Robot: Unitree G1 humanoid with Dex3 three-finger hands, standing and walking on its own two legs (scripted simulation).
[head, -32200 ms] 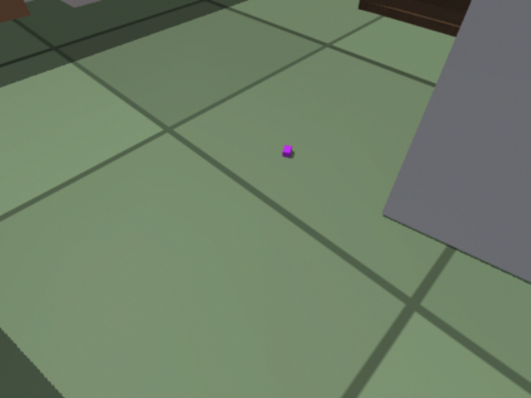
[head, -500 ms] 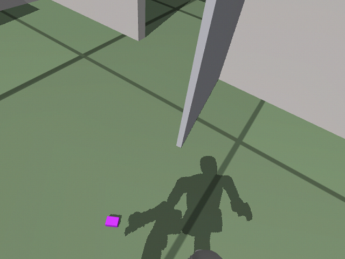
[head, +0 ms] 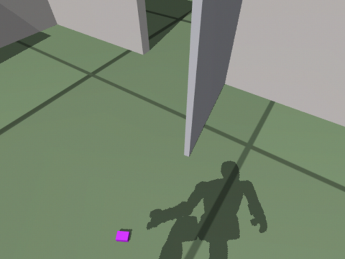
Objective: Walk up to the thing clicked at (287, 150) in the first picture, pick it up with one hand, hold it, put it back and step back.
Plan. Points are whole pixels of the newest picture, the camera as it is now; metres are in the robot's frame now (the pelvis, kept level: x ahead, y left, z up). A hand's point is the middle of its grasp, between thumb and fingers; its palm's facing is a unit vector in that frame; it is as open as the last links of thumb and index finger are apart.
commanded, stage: walk up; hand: left
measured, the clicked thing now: (122, 236) +0.40 +0.28 -0.75
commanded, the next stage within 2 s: stand in 1.26 s
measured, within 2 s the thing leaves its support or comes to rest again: neither
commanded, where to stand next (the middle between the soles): +0.05 -0.02 m, yaw +2 degrees
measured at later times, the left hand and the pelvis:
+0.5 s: hand out of the picture +0.12 +0.25 -0.14, palm faces +0.01 -0.95 -0.32, open 7.4 cm; pelvis +0.03 +0.00 +0.01, yaw +1 degrees
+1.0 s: hand out of the picture +0.09 +0.25 -0.15, palm faces +0.02 -0.95 -0.31, open 7.4 cm; pelvis +0.03 +0.00 +0.01, yaw +1 degrees
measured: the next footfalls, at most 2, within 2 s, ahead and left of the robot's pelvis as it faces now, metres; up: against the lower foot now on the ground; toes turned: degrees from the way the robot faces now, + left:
none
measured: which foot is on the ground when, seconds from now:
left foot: down 0.00-1.00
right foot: down 0.00-1.00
